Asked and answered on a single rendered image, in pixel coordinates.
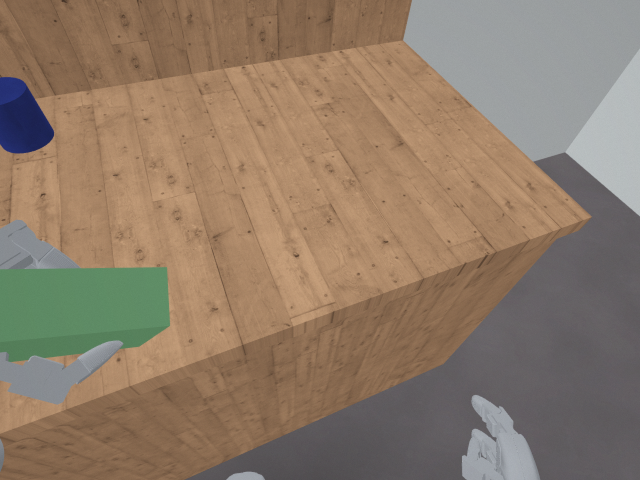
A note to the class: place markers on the left robot hand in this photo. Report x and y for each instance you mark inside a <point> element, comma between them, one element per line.
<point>41,378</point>

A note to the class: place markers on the table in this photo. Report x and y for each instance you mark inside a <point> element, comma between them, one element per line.
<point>334,216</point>

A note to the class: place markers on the sponge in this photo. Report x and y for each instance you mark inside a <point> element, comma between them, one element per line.
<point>68,311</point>

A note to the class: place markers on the right robot hand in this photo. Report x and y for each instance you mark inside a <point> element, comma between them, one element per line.
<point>509,458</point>

